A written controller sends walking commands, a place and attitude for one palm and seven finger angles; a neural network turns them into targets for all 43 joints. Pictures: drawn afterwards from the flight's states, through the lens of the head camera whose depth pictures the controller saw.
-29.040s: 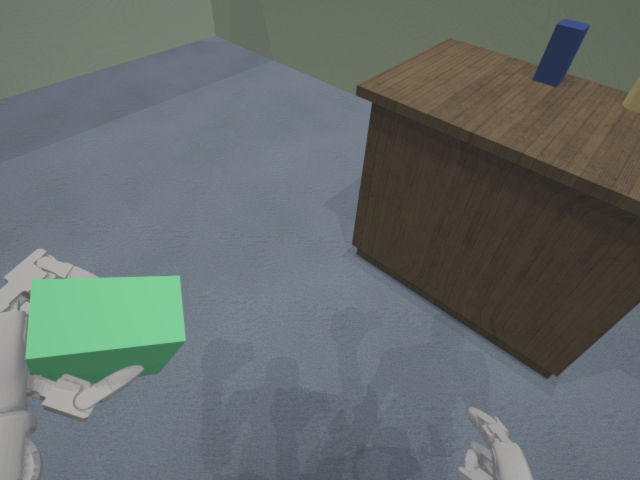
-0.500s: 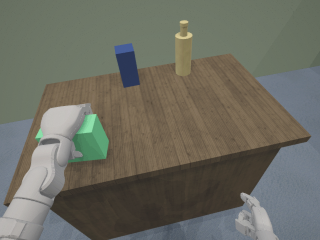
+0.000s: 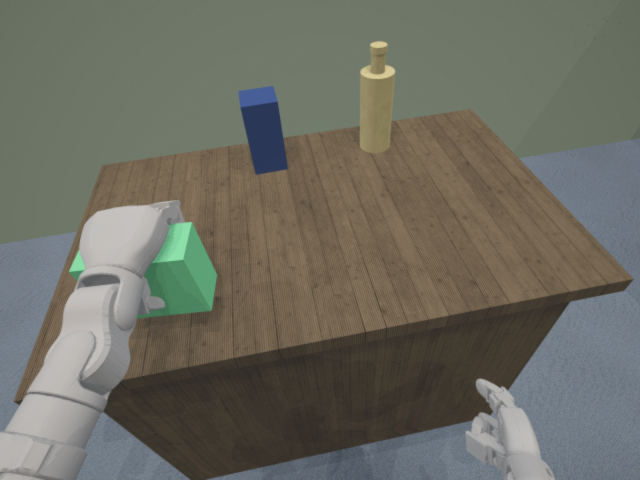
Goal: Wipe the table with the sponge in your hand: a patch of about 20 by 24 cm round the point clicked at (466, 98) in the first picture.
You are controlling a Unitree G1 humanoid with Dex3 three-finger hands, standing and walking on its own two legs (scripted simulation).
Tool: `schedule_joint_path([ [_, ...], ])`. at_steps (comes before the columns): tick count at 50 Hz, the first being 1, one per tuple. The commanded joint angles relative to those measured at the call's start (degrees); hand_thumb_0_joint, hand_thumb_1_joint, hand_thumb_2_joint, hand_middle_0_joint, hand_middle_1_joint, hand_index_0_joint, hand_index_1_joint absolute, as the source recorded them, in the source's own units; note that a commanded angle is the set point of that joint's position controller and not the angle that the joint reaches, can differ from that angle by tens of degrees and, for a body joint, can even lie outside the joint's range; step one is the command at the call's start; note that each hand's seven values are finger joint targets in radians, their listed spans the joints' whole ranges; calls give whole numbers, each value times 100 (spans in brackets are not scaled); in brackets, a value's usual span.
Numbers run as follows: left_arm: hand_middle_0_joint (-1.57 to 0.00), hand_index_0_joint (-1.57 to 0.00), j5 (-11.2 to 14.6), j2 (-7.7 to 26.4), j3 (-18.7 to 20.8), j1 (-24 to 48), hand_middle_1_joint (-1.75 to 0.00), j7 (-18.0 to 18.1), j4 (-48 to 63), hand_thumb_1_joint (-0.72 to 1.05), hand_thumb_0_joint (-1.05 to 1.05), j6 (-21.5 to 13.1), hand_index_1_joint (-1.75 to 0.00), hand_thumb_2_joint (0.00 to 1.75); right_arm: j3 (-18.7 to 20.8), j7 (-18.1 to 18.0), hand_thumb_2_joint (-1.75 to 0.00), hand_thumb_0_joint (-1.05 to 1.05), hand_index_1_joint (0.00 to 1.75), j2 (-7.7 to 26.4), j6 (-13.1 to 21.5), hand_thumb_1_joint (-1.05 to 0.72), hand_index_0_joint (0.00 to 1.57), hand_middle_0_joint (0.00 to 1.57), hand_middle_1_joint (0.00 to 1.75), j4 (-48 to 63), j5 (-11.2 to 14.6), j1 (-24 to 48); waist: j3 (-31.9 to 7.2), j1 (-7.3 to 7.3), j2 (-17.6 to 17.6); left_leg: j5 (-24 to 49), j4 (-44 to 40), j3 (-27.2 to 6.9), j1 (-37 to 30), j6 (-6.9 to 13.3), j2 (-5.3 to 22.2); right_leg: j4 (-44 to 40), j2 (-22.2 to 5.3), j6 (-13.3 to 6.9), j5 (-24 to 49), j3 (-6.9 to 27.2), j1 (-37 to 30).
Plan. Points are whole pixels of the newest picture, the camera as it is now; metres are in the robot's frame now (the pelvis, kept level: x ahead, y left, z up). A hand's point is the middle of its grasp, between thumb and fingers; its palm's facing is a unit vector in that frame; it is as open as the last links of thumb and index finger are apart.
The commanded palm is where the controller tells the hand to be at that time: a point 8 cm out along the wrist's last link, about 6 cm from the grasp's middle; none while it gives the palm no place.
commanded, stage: move the sponge above the wiping area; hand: left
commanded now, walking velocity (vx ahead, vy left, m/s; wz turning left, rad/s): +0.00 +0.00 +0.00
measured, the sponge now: (157, 281) +0.31 +0.28 +0.08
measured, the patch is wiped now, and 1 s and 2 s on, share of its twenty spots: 0.00 0.00 0.00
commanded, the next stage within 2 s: lower the sponge onto the table in 1.68 s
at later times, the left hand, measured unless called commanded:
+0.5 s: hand (134, 257) +0.31 +0.29 +0.13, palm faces +0.13 -0.01 -0.99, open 10.4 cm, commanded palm +0.27 +0.28 +0.19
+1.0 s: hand (130, 245) +0.32 +0.30 +0.14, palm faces +0.14 +0.00 -0.99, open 10.4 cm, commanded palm +0.28 +0.29 +0.19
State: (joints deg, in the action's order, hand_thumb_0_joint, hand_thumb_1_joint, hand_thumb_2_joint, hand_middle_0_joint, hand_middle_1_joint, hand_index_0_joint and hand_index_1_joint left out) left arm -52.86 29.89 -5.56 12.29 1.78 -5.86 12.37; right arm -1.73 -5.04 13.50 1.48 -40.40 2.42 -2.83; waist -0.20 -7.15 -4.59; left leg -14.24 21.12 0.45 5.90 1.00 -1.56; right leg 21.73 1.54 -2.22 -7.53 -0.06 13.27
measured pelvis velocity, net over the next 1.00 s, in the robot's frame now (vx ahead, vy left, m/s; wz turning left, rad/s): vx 0.00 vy -0.01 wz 0.00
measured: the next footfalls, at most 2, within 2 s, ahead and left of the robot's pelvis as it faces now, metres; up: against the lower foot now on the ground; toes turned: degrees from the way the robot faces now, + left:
none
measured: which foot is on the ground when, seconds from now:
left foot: down 0.00-1.00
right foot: down 0.00-1.00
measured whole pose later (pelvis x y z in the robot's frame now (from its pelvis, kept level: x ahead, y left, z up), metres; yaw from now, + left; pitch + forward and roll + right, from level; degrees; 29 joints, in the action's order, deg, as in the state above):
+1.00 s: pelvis +0.00 -0.01 +0.00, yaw +0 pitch -1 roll +1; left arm -52.2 30.5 -3.0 14.8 1.8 -9.0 19.3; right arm -2.0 -3.9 14.7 -0.4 -41.2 3.3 -2.9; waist -0.3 -6.1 -5.5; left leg -13.8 20.0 0.6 4.9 0.8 -1.2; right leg 21.1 1.9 -2.5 -7.2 0.2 12.6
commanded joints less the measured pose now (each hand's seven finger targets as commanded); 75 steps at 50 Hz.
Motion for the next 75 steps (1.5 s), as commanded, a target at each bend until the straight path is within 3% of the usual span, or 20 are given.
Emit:
schedule_joint_path([
  [1, -120, -120, 27, 1291, 988, 1952, -160, 297, 562, 10, 0, 1037, -160, 130, 180, 96, -90, 0, 30, 773, 119, -90, 20, 20, 30, 883, 100, 1177, -1570, -7, 128, 1755, -373, -204, 383, -117, 51, -154, -201, -246, 733, 321, -1378],
  [6, -120, -120, 112, 563, 2, 1233, -160, -801, 442, 10, 0, 1641, -160, 130, 118, 163, -90, 0, 30, 882, -115, -90, 20, 20, 30, 1182, 229, 1282, -1168, 213, 737, 1304, -347, -195, 456, 85, 31, -209, -218, -89, 534, 92, -1159],
  [9, -120, -120, -75, 836, 8, 1590, -160, -1264, 879, 10, 0, 1351, -160, 130, 89, 149, -90, 0, 30, 890, -103, -90, 20, 20, 30, 1327, 200, 1112, -1374, 310, 845, 1139, -211, -215, 365, 220, 11, -127, -197, -74, 299, 107, -1065],
  [13, -120, -120, -255, 2089, 1188, 2301, -160, -960, 2084, 10, 0, 131, -160, 130, 126, 10, -90, 0, 30, 783, 99, -90, 20, 20, 30, 1363, 16, 969, -1918, 84, 246, 1339, -158, -369, -18, 222, -4, -49, -81, -183, 421, 517, -1300],
  [17, -120, -120, -335, 2158, 1731, 2278, -160, -105, 1878, 10, 0, -469, -160, 130, 244, -109, -90, 0, 30, 673, 244, -90, 20, 20, 30, 1058, -77, 633, -1776, -36, -352, 1940, -254, -375, 70, -15, 20, -41, -34, -338, 769, 565, -1252],
  [18, -120, -120, -299, 2381, 1971, 2319, -160, 102, 1925, 10, 0, -378, -160, 130, 243, -93, -90, 0, 30, 710, 277, -90, 20, 20, 30, 1029, -60, 740, -1721, -86, -712, 1855, -253, -409, 22, -31, -6, -142, 4, -414, 676, 814, -1202],
  [23, -120, -120, 1, 1720, 1505, 2067, -160, 464, 838, 10, 0, 541, -160, 130, 240, 51, -90, 0, 30, 775, 219, -90, 20, 20, 30, 844, 97, 1040, -1331, 15, -297, 1642, -301, -278, 254, -94, 38, -255, -129, -358, 529, 681, -1126],
  [29, -120, -120, 157, 481, 2, 1179, -160, -698, 627, 10, 0, 1437, -160, 130, 178, 145, -90, 0, 30, 875, 28, -90, 20, 20, 30, 1161, 224, 1248, -1269, 207, 642, 1371, -304, -194, 364, 110, 18, -199, -221, -123, 556, 151, -1210],
  [34, -120, -120, -102, 1156, 308, 1900, -160, -1222, 1210, 10, 0, 832, -160, 130, 110, 93, -90, 0, 30, 845, 45, -90, 20, 20, 30, 1318, 147, 981, -1441, 283, 941, 1063, -202, -251, 287, 255, 2, -152, -193, -71, 169, 173, -1088],
  [38, -120, -120, -353, 2418, 1588, 2672, -160, -615, 1923, 10, 0, -170, -160, 130, 155, -50, -90, 0, 30, 780, 178, -90, 20, 20, 30, 1206, 1, 869, -1857, 27, -14, 1280, -302, -409, 4, 140, -18, -123, -26, -252, 290, 608, -1306],
  [40, -120, -120, -419, 2189, 1636, 2598, -160, -151, 1862, 10, 0, -370, -160, 130, 205, -104, -90, 0, 30, 645, 289, -90, 20, 20, 30, 1121, -69, 719, -2001, -50, -379, 1779, -314, -354, 27, 16, -28, -36, -25, -332, 609, 542, -1406],
  [43, -120, -120, -232, 2142, 1799, 2446, -160, 362, 1457, 10, 0, -52, -160, 130, 217, -28, -90, 0, 30, 689, 250, -90, 20, 20, 30, 954, 1, 835, -1666, -86, -745, 1781, -309, -350, 87, -93, -32, -219, -10, -421, 605, 795, -1235],
  [46, -120, -120, -42, 1503, 1227, 2324, -160, 456, 731, 10, 0, 582, -160, 130, 203, 74, -90, 0, 30, 737, 166, -90, 20, 20, 30, 853, 82, 969, -1452, 22, -145, 1637, -361, -223, 324, -95, 41, -244, -140, -307, 586, 513, -1247],
  [48, -120, -120, 5, 1673, 1333, 1823, -160, 277, 363, 10, 0, 1051, -160, 130, 192, 109, -90, 0, 30, 849, 88, -90, 20, 20, 30, 849, 147, 1221, -1362, -29, 88, 1476, -387, -203, 396, -42, -17, -247, -150, -290, 507, 646, -1382],
  [53, -120, -120, 124, 914, 270, 1364, -160, -858, 154, 10, 0, 1586, -160, 130, 131, 113, -90, 0, 30, 916, -83, -90, 20, 20, 30, 1137, 287, 1289, -946, 296, 785, 960, -337, -186, 533, 143, 1, -311, -197, -87, 156, 337, -1025],
  [58, -120, -120, -24, 1476, 478, 2250, -160, -1305, 1503, 10, 0, 425, -160, 130, 119, 24, -90, 0, 30, 834, 109, -90, 20, 20, 30, 1353, 141, 968, -1672, 328, 454, 1056, -122, -309, 45, 274, -20, -178, -145, -93, 233, 373, -1049],
  [63, -120, -120, -272, 2410, 1716, 2636, -160, -350, 1924, 10, 0, -637, -160, 130, 225, -156, -90, 0, 30, 761, 329, -90, 20, 20, 30, 1111, -38, 618, -1789, 11, -526, 1588, -293, -448, -73, 47, -5, -149, -3, -324, 519, 623, -1158],
  [64, -120, -120, -284, 2105, 1581, 2844, -160, -110, 1852, 10, 0, -640, -160, 130, 225, -169, -90, 0, 30, 643, 369, -90, 20, 20, 30, 1068, -55, 515, -1859, 57, -350, 1801, -291, -377, 43, -10, -13, -88, -45, -323, 613, 452, -1229],
  [69, -120, -120, -5, 1796, 1562, 2428, -160, 599, 1116, 10, 0, 239, -160, 130, 252, 18, -90, 0, 30, 720, 227, -90, 20, 20, 30, 905, 72, 841, -1838, -54, -467, 1900, -338, -219, 232, -150, 15, -138, -138, -349, 798, 530, -1458],
  [75, -120, -120, 221, 976, 648, 1005, -160, -296, 205, 10, 0, 1559, -160, 130, 157, 169, -90, 0, 30, 909, -120, -90, 20, 20, 30, 1039, 217, 1240, -1085, 84, 775, 1464, -404, -142, 585, 15, 33, -213, -213, -121, 735, 239, -1348],
])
